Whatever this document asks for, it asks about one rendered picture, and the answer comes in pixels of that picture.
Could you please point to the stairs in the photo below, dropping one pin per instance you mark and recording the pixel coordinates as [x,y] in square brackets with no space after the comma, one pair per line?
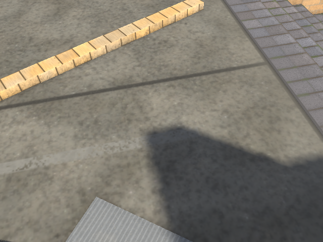
[301,24]

